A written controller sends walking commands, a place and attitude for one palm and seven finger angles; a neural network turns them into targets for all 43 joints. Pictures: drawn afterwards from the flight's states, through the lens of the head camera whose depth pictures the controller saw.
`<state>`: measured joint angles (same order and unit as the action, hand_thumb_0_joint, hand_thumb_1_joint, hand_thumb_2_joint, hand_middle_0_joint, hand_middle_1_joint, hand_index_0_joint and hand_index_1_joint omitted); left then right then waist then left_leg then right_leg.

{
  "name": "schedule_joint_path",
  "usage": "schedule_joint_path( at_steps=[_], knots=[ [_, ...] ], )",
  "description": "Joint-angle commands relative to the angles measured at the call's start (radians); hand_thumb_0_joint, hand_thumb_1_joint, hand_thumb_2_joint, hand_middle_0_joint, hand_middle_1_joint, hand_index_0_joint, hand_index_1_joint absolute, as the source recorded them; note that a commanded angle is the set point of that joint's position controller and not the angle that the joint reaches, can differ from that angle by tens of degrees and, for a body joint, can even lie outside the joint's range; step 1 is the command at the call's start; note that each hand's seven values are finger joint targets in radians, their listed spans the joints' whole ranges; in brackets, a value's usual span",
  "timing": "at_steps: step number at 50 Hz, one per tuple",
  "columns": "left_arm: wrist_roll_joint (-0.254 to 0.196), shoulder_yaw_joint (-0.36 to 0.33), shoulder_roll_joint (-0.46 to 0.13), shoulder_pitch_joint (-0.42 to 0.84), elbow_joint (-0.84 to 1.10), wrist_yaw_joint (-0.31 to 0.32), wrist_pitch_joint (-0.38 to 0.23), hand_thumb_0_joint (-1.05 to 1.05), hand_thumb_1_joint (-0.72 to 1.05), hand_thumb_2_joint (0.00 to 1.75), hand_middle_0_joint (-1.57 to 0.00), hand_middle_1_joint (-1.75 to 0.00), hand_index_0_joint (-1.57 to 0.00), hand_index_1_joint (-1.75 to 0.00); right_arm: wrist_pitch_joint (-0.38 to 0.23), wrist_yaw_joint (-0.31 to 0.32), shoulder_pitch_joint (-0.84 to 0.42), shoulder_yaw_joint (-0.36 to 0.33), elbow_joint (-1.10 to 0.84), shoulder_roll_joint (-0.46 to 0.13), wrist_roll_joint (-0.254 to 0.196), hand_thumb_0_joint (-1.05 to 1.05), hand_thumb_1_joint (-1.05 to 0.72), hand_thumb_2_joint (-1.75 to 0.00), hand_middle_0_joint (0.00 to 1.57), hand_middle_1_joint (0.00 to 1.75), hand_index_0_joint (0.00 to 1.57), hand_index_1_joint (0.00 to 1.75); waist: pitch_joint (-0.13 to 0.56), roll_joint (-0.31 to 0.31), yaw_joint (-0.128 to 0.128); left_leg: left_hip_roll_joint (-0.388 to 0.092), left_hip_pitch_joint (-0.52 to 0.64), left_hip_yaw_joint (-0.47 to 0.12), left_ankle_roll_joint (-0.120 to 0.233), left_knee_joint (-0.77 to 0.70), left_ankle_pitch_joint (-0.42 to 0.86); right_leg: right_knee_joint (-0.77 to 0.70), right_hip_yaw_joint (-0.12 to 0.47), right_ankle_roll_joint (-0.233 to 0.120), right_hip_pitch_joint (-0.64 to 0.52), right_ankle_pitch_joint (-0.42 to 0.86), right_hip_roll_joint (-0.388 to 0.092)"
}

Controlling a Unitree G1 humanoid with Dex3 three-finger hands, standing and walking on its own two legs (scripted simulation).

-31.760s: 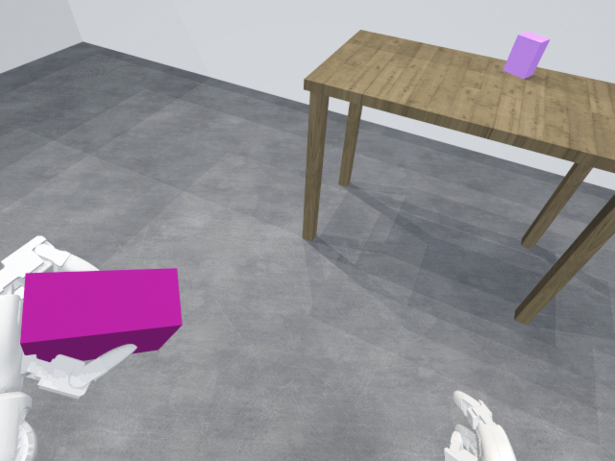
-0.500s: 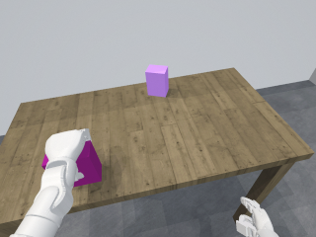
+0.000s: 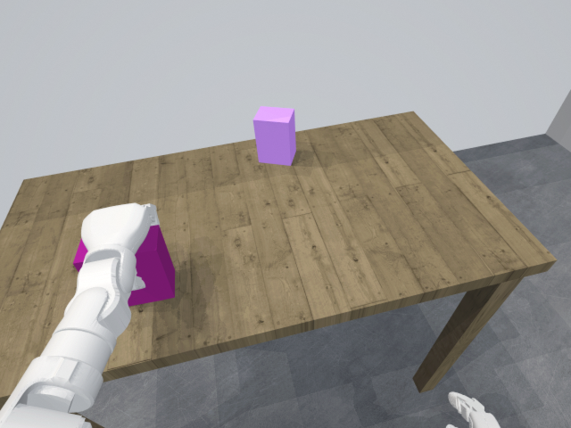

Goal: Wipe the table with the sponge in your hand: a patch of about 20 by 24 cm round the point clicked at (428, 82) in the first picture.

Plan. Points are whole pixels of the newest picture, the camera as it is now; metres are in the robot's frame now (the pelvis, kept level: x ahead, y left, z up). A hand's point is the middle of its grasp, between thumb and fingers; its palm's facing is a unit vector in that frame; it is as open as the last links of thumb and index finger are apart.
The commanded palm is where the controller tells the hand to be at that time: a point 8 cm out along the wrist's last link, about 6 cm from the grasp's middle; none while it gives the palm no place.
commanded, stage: wipe forward along the first lane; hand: left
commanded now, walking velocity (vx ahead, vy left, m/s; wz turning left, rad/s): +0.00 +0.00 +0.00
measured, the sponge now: (134, 276) +0.33 +0.29 +0.01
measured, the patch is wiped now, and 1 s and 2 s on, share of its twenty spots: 0.10 0.35 0.40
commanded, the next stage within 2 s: slide across to the middle lane in 0.96 s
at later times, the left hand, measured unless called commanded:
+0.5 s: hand (135, 219) +0.41 +0.30 +0.07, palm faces -0.11 +0.02 -0.99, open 9.8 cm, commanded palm +0.39 +0.30 +0.09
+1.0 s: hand (129, 199) +0.45 +0.33 +0.07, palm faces -0.10 +0.03 -0.99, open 9.9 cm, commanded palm +0.44 +0.32 +0.10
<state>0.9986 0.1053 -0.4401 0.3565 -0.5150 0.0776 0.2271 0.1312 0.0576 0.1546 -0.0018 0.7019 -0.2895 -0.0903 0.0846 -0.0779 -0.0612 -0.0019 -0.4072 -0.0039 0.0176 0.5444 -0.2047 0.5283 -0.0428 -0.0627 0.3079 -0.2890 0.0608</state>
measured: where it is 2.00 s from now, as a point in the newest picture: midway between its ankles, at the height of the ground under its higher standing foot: outside the picture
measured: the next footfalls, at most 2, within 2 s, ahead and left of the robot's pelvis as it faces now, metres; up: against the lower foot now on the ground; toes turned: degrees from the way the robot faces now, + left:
none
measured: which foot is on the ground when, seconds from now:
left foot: down 0.00-1.00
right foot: down 0.00-1.00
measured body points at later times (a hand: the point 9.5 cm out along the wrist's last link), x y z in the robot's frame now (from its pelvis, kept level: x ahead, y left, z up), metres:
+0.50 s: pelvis +0.00 +0.01 -0.01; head +0.03 -0.01 +0.44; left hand +0.41 +0.30 +0.12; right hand +0.10 -0.26 -0.13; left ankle +0.05 +0.11 -0.73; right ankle -0.01 -0.08 -0.73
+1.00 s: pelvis +0.00 +0.03 -0.01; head +0.05 +0.04 +0.44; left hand +0.45 +0.33 +0.12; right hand +0.08 -0.25 -0.13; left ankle +0.05 +0.11 -0.73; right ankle -0.01 -0.08 -0.73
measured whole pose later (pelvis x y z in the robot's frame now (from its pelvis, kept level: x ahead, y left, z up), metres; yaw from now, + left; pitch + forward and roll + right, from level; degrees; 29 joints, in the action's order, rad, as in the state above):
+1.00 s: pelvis +0.00 +0.03 -0.01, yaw -1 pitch +12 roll -3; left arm 1.09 0.05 -0.56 0.83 -1.06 0.14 0.14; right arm 0.16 0.03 0.25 0.00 0.70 -0.28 -0.08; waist 0.12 -0.04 0.05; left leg 0.00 -0.62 0.00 0.05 0.65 -0.24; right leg 0.58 -0.04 -0.03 0.49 -0.30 0.06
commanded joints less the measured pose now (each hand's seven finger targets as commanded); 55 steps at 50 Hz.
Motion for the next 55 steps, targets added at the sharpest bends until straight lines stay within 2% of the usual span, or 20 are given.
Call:
schedule_joint_path(
  at_steps=[1,2,3,7,8,11,12,13,14,18,27,31,32,35,37,41,45,50,53,55],
  knots=[
    [0.044,-0.009,-0.156,0.294,-0.059,0.031,0.01,0.0,0.1,1.3,-1.2,-1.6,-1.2,-1.6,-0.036,0.009,-0.104,-0.037,-0.138,-0.124,0.002,0.0,-0.9,-0.9,0.2,0.3,0.2,0.3,0.08,0.151,0.051,0.042,0.082,-0.009,0.042,-0.031,-0.035,-0.134,0.092,0.012,0.095,0.055,-0.026],
    [0.047,-0.05,-0.205,0.311,-0.078,0.035,0.007,0.0,0.1,1.3,-1.2,-1.6,-1.2,-1.6,-0.035,0.008,-0.096,-0.04,-0.133,-0.129,0.001,0.0,-0.9,-0.9,0.2,0.3,0.2,0.3,0.078,0.138,0.046,0.042,0.076,-0.013,0.041,-0.034,-0.047,-0.135,0.098,0.008,0.1,0.031,-0.024],
    [0.052,-0.021,-0.182,0.34,-0.083,0.034,0.003,0.0,0.1,1.3,-1.2,-1.6,-1.2,-1.6,-0.035,0.008,-0.09,-0.038,-0.137,-0.126,0.001,0.0,-0.9,-0.9,0.2,0.3,0.2,0.3,0.103,0.126,0.05,0.043,0.077,-0.012,0.043,-0.027,-0.039,-0.125,0.084,0.009,0.095,0.039,-0.026],
    [0.061,-0.08,-0.258,0.364,-0.161,0.041,-0.013,0.0,0.1,1.3,-1.2,-1.6,-1.2,-1.6,-0.025,0.011,-0.06,-0.041,-0.129,-0.137,0.003,0.0,-0.9,-0.9,0.2,0.3,0.2,0.3,0.138,0.142,0.045,0.043,0.046,-0.017,0.041,-0.016,-0.034,-0.113,0.096,0.008,0.08,0.059,-0.024],
    [0.059,-0.036,-0.215,0.402,-0.165,0.041,-0.017,0.0,0.1,1.3,-1.2,-1.6,-1.2,-1.6,-0.024,0.011,-0.055,-0.039,-0.137,-0.13,0.001,0.0,-0.9,-0.9,0.2,0.3,0.2,0.3,0.145,0.142,0.06,0.042,0.044,-0.012,0.044,-0.011,-0.035,-0.107,0.083,0.013,0.082,0.062,-0.027],
    [0.063,-0.044,-0.234,0.447,-0.217,0.046,-0.027,0.0,0.1,1.3,-1.2,-1.6,-1.2,-1.6,-0.021,0.01,-0.038,-0.041,-0.131,-0.132,0.002,0.0,-0.9,-0.9,0.2,0.3,0.2,0.3,0.142,0.132,0.065,0.039,0.035,-0.009,0.046,-0.002,-0.042,-0.11,0.086,0.016,0.099,0.054,-0.029],
    [0.069,-0.077,-0.28,0.471,-0.234,0.048,-0.03,0.0,0.1,1.3,-1.2,-1.6,-1.2,-1.6,-0.018,0.01,-0.028,-0.041,-0.126,-0.139,0.001,0.0,-0.9,-0.9,0.2,0.3,0.2,0.3,0.135,0.124,0.067,0.038,0.029,-0.019,0.043,-0.007,-0.05,-0.108,0.084,0.011,0.109,0.037,-0.025],
    [0.063,-0.038,-0.238,0.497,-0.233,0.047,-0.038,0.0,0.1,1.3,-1.2,-1.6,-1.2,-1.6,-0.021,0.01,-0.02,-0.044,-0.131,-0.134,0.002,0.0,-0.9,-0.9,0.2,0.3,0.2,0.3,0.152,0.127,0.078,0.036,0.036,-0.012,0.047,0.004,-0.035,-0.1,0.077,0.016,0.106,0.064,-0.026],
    [0.069,-0.081,-0.284,0.473,-0.267,0.051,-0.04,0.0,0.1,1.3,-1.2,-1.6,-1.2,-1.6,-0.018,0.009,-0.008,-0.045,-0.124,-0.139,0.003,0.0,-0.9,-0.9,0.2,0.3,0.2,0.3,0.155,0.128,0.065,0.037,0.025,-0.015,0.046,0.007,-0.026,-0.097,0.082,0.012,0.099,0.077,-0.025],
    [0.066,-0.042,-0.248,0.523,-0.287,0.054,-0.053,0.0,0.1,1.3,-1.2,-1.6,-1.2,-1.6,-0.014,0.006,0.012,-0.047,-0.129,-0.138,0.002,0.0,-0.9,-0.9,0.2,0.3,0.2,0.3,0.171,0.115,0.083,0.033,0.028,-0.013,0.048,0.013,-0.013,-0.091,0.074,0.014,0.106,0.095,-0.023],
    [0.067,-0.11,-0.341,0.563,-0.35,0.063,-0.068,0.0,0.1,1.3,-1.2,-1.6,-1.2,-1.6,0.001,0.001,0.051,-0.052,-0.113,-0.153,0.004,0.0,-0.9,-0.9,0.2,0.3,0.2,0.3,0.205,0.141,0.088,0.03,-0.009,-0.012,0.049,0.022,0.032,-0.084,0.079,0.016,0.075,0.184,-0.024],
    [0.104,-0.06,-0.314,0.622,-0.38,0.067,-0.066,0.0,0.1,1.3,-1.2,-1.6,-1.2,-1.6,0.003,-0.007,0.076,-0.054,-0.099,-0.155,0.006,0.0,-0.9,-0.9,0.2,0.3,0.2,0.3,0.192,0.087,0.108,0.023,0.018,-0.016,0.048,0.026,0.03,-0.077,0.067,0.01,0.14,0.143,-0.018],
    [0.111,-0.088,-0.336,0.621,-0.384,0.066,-0.07,0.0,0.1,1.3,-1.2,-1.6,-1.2,-1.6,0.002,-0.009,0.081,-0.058,-0.097,-0.154,0.009,0.0,-0.9,-0.9,0.2,0.3,0.2,0.3,0.211,0.066,0.097,0.021,0.03,-0.023,0.048,0.03,0.064,-0.068,0.062,0.003,0.135,0.17,-0.014],
    [0.097,-0.072,-0.308,0.597,-0.395,0.071,-0.073,0.0,0.1,1.3,-1.2,-1.6,-1.2,-1.6,0.007,-0.012,0.093,-0.062,-0.102,-0.153,0.013,0.0,-0.9,-0.9,0.2,0.3,0.2,0.3,0.246,0.084,0.097,0.019,0.041,-0.016,0.046,0.042,0.085,-0.06,0.058,0.006,0.123,0.196,-0.013],
    [0.085,-0.113,-0.344,0.588,-0.403,0.072,-0.077,0.0,0.1,1.3,-1.2,-1.6,-1.2,-1.6,0.01,-0.01,0.093,-0.062,-0.101,-0.157,0.014,0.0,-0.9,-0.9,0.2,0.3,0.2,0.3,0.275,0.102,0.089,0.019,0.034,-0.019,0.045,0.046,0.115,-0.053,0.059,0.006,0.097,0.243,-0.013],
    [0.093,-0.078,-0.324,0.643,-0.429,0.079,-0.071,0.0,0.1,1.3,-1.2,-1.6,-1.2,-1.6,0.014,-0.012,0.102,-0.059,-0.096,-0.161,0.013,0.0,-0.9,-0.9,0.2,0.3,0.2,0.3,0.222,0.126,0.116,0.016,0.016,-0.022,0.045,0.041,0.075,-0.058,0.05,0.013,0.147,0.19,-0.01],
    [0.13,-0.074,-0.37,0.755,-0.475,0.088,-0.06,0.0,0.1,1.3,-1.2,-1.6,-1.2,-1.6,0.011,-0.012,0.12,-0.056,-0.083,-0.167,0.014,0.0,-0.9,-0.9,0.2,0.3,0.2,0.3,0.179,0.089,0.14,0.011,0.005,-0.034,0.046,0.034,0.022,-0.06,0.041,0.009,0.22,0.094,-0.005],
    [0.127,-0.046,-0.333,0.802,-0.491,0.084,-0.055,0.0,0.1,1.3,-1.2,-1.6,-1.2,-1.6,0.01,-0.015,0.145,-0.061,-0.08,-0.158,0.024,0.0,-0.9,-0.9,0.2,0.3,0.2,0.3,0.267,0.025,0.143,0.003,0.065,-0.039,0.039,0.054,0.067,-0.038,0.032,0.005,0.243,0.104,0.0],
    [0.108,-0.064,-0.358,0.833,-0.523,0.073,-0.055,0.0,0.1,1.3,-1.2,-1.6,-1.2,-1.6,0.009,-0.012,0.163,-0.061,-0.077,-0.164,0.026,0.0,-0.9,-0.9,0.2,0.3,0.2,0.3,0.286,0.054,0.147,0.001,0.054,-0.047,0.04,0.06,0.067,-0.033,0.028,0.01,0.237,0.104,0.002],
    [0.095,-0.029,-0.306,0.871,-0.48,0.07,-0.062,0.0,0.1,1.3,-1.2,-1.6,-1.2,-1.6,0.003,-0.012,0.163,-0.063,-0.081,-0.155,0.025,0.0,-0.9,-0.9,0.2,0.3,0.2,0.3,0.32,0.035,0.156,-0.002,0.087,-0.05,0.037,0.056,0.068,-0.036,0.027,0.013,0.246,0.096,0.003]
  ],
)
